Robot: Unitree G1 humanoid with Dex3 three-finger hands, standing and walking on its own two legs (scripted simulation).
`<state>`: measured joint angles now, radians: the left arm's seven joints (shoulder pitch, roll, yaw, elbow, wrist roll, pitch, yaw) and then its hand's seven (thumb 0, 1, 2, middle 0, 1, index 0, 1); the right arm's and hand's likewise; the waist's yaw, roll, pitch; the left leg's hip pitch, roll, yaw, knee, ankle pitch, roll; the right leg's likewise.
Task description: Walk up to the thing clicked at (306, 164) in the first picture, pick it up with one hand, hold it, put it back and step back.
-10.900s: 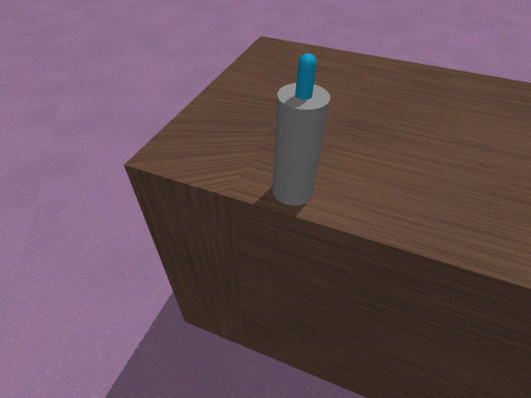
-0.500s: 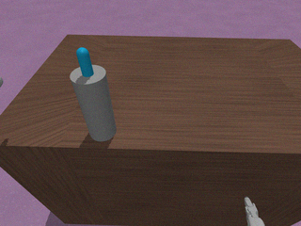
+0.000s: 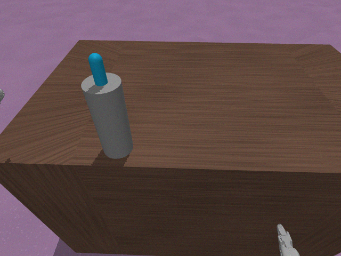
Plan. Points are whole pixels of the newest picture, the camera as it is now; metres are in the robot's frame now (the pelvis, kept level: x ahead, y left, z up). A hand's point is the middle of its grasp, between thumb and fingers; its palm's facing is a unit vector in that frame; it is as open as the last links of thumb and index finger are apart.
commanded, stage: approach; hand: left
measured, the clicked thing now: (108, 109) +0.43 +0.14 +0.17
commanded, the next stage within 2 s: close in in 0.26 s
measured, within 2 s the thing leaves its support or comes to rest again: neither
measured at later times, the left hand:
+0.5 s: hand (96, 128) +0.43 +0.19 +0.10, palm faces -0.04 -1.00 +0.05, open 17.7 cm
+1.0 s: hand (110, 131) +0.42 +0.15 +0.10, palm faces +0.04 -1.00 +0.01, open 17.6 cm
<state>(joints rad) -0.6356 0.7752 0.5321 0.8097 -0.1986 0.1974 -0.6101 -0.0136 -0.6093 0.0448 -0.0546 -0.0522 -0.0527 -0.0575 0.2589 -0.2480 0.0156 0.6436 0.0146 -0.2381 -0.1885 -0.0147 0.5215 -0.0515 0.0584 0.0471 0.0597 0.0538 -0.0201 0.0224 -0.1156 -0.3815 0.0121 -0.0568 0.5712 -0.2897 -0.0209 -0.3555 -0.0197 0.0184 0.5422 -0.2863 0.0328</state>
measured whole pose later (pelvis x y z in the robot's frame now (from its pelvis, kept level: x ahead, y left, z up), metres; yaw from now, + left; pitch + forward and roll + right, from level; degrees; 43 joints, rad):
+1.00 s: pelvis +0.00 -0.01 -0.02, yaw -2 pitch +8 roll +0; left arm -0.52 0.27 0.24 0.57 -0.17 -0.04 -0.10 -0.01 -0.60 0.05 -0.07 -0.04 -0.08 -0.04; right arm 0.32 -0.23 -0.08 0.37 0.02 -0.09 -0.03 -0.01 0.53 -0.05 0.06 0.05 0.06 0.05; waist -0.05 0.01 -0.10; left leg -0.52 0.03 -0.04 0.77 -0.39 -0.03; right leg -0.51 0.00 0.04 0.75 -0.38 0.03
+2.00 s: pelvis -0.03 +0.00 -0.03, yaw -2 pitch +9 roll -1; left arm -0.83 0.35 0.23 0.92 -0.12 -0.08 -0.05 -0.01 -0.52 1.08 -0.73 -0.95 -0.67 -0.90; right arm 0.31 -0.23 -0.05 0.34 0.01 -0.10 -0.06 -0.02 0.50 -0.06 0.06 0.05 0.06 0.05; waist -0.10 0.01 -0.08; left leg -0.62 0.03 -0.04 0.82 -0.36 -0.02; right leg -0.60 0.00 0.04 0.78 -0.34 0.04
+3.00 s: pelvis -0.01 +0.00 -0.02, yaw -1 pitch +6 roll -1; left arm -0.70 0.34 0.23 0.56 -0.14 0.20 -0.07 -0.01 -0.58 1.16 -0.70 -1.03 -0.64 -0.98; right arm 0.32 -0.20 -0.01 0.39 0.03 -0.19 -0.07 -0.02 0.52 -0.06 0.05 0.05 0.06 0.05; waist -0.07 0.05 -0.09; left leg -0.47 0.03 -0.05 0.73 -0.36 -0.03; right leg -0.44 0.00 0.03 0.69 -0.34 0.03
